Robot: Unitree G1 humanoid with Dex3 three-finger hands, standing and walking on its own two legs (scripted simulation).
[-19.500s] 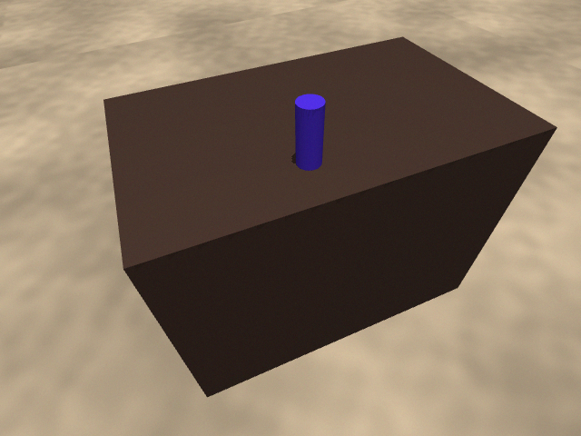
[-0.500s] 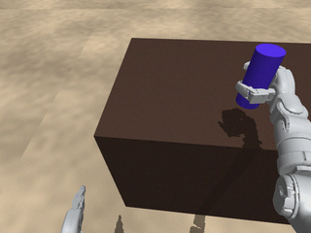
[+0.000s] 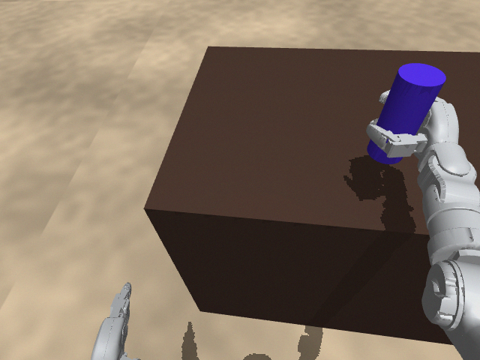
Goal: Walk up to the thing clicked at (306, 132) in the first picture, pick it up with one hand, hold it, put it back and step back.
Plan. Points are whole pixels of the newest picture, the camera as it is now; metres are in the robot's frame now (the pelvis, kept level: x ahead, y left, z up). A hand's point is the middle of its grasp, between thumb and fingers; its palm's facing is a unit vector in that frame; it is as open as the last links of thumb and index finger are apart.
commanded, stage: lower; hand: right
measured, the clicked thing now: (400, 118) +0.48 -0.18 +0.16
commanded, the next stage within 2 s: loosen in 1.04 s
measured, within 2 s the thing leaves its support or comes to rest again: rests again in 0.96 s
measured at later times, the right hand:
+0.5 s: hand (377, 145) +0.49 -0.17 +0.09, palm faces +0.06 +1.00 +0.02, open 8.4 cm
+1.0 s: hand (373, 154) +0.50 -0.17 +0.06, palm faces +0.07 +1.00 +0.01, open 8.4 cm
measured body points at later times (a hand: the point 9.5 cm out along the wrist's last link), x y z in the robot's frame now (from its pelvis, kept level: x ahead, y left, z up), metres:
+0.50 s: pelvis -0.01 +0.00 -0.01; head +0.07 -0.02 +0.43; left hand +0.13 +0.26 -0.06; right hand +0.48 -0.22 +0.09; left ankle +0.00 +0.14 -0.72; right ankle +0.02 -0.13 -0.72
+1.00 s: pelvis -0.01 -0.01 -0.03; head +0.09 -0.03 +0.41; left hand +0.14 +0.26 -0.06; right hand +0.49 -0.23 +0.06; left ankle +0.00 +0.14 -0.72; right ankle +0.02 -0.13 -0.72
